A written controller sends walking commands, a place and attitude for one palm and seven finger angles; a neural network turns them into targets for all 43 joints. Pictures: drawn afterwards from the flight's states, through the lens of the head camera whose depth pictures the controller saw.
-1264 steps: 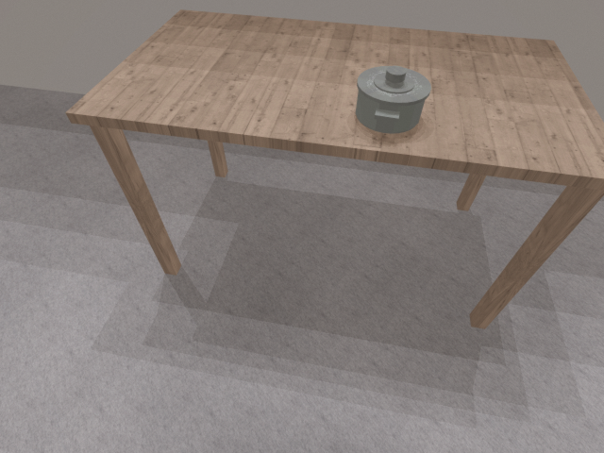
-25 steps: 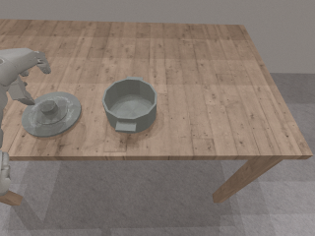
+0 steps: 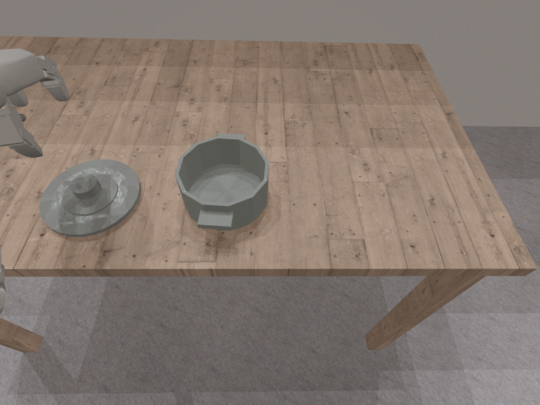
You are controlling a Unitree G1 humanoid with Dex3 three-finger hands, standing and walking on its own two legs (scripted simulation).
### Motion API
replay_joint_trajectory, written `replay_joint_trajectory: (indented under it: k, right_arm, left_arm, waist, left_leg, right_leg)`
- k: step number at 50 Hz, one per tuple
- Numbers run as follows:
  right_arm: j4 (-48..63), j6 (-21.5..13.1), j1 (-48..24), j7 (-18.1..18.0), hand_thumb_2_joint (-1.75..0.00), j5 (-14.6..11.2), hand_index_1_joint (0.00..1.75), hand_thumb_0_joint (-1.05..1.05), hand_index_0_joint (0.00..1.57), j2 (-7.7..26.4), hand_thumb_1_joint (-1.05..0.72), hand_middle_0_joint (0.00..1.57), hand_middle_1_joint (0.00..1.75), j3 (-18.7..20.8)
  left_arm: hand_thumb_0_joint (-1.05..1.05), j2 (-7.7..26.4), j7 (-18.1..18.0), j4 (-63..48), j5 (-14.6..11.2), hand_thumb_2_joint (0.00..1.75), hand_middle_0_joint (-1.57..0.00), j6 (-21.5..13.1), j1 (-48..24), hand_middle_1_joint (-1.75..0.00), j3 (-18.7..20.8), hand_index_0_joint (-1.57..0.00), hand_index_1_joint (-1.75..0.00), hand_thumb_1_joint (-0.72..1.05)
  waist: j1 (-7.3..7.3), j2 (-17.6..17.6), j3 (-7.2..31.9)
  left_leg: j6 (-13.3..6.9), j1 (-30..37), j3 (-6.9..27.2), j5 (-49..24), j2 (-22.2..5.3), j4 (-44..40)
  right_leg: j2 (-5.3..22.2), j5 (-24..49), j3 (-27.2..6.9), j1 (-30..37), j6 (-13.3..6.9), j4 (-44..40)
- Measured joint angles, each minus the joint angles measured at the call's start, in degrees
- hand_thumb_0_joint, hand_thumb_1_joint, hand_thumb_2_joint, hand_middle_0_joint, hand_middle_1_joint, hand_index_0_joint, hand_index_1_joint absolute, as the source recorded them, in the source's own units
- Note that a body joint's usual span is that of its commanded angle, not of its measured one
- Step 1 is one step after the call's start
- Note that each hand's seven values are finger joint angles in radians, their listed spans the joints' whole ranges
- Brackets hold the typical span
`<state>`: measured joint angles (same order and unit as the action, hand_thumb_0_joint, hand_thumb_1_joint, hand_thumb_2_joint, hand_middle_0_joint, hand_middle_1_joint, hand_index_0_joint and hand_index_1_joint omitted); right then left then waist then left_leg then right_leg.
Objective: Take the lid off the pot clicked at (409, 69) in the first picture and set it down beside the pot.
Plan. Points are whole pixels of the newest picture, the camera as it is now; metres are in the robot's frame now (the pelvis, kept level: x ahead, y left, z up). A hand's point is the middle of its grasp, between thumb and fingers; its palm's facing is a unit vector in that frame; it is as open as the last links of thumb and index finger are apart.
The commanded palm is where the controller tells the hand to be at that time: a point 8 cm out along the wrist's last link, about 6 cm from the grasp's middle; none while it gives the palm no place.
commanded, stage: draw the hand back to the body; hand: left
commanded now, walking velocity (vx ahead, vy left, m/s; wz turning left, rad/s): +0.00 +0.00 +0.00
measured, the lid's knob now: (85, 186) +0.47 +0.32 +0.02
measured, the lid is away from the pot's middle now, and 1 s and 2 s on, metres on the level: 0.24 0.24 0.24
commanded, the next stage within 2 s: none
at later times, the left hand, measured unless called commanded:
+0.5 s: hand (17, 146) +0.41 +0.32 +0.17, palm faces -0.30 -0.04 -0.95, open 11.1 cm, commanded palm +0.39 +0.31 +0.23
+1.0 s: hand (51, 130) +0.39 +0.24 +0.22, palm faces +0.42 -0.87 -0.25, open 10.5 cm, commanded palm +0.32 +0.29 +0.22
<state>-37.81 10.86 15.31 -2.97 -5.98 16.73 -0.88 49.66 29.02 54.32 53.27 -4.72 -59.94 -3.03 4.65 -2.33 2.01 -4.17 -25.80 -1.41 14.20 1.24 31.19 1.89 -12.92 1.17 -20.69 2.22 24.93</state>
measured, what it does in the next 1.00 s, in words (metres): stands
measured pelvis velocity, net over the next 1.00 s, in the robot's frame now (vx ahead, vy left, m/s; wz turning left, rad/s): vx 0.02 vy -0.03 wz -0.03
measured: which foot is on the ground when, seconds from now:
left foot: down 0.00-1.00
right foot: down 0.00-1.00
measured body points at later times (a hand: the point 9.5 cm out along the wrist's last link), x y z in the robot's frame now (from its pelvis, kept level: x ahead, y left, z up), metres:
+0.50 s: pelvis +0.00 +0.00 +0.00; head +0.05 +0.00 +0.45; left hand +0.42 +0.32 +0.22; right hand +0.11 -0.26 -0.12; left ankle +0.01 +0.07 -0.73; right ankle -0.01 -0.16 -0.73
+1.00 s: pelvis +0.02 -0.03 +0.01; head +0.03 -0.03 +0.46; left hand +0.36 +0.29 +0.23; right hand +0.16 -0.28 -0.09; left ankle +0.01 +0.07 -0.73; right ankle -0.01 -0.16 -0.73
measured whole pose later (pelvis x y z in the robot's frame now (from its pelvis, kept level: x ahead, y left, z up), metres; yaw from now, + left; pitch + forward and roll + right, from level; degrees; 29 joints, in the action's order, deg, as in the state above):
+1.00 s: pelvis +0.02 -0.03 +0.01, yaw -2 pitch -1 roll -1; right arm -37.3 -2.2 12.7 -3.5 -2.5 14.5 -2.4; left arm 27.7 -4.7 12.6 -3.5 -5.0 -19.0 20.7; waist 0.5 -1.5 -1.9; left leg -1.5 -10.0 -2.5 14.6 -0.5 25.1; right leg 0.2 -13.8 -0.2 -6.7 0.9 21.0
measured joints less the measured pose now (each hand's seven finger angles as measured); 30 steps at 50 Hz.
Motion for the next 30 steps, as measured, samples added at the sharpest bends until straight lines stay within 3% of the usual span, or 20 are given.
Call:
replay_joint_trajectory:
  k: [3,13,30]
  right_arm:
    - [-0.1,0.3,-0.2,0.2,-0.9,0.0,0.3,0.0,0.2,0.0,-0.91,0.2,0.3,0.0]
    - [1.3,1.1,-0.7,0.8,-0.9,0.2,0.3,0.0,0.2,-0.2,-0.91,0.2,0.3,0.3]
    - [3.9,1.8,-4.4,1.9,-0.9,0.4,0.3,0.0,0.2,-0.6,-0.91,0.2,0.3,-0.3]
  left_arm:
    - [0.0,-0.3,0.8,-0.1,-0.1,0.67,-0.38,0.4,-0.4,-0.84,-1.2,-0.37,-0.84,-0.02]
    - [0.0,0.2,0.3,-5.0,-0.7,0.67,-0.38,-0.4,4.7,-0.84,2.1,-0.37,-0.84,-0.02]
    - [0.0,-2.6,0.5,-21.4,-4.5,0.67,-0.38,2.6,18.2,-0.84,3.7,-0.37,-0.85,-0.02]
  waist:
    - [-0.26,0.0,-0.1]
    - [-0.01,-0.1,0.1]
    - [-2.47,-1.0,-0.9]
  left_leg:
    - [0.0,-0.2,0.1,-0.1,0.0,0.0]
    - [0.0,-0.1,0.0,-0.2,0.0,-0.2]
    - [-0.1,2.7,1.1,-1.4,0.8,-1.8]
  right_leg:
    - [0.0,0.0,0.1,-0.2,0.1,0.1]
    - [0.0,0.1,0.0,-0.1,-0.1,0.0]
    - [0.7,0.7,1.1,3.0,-0.3,-1.3]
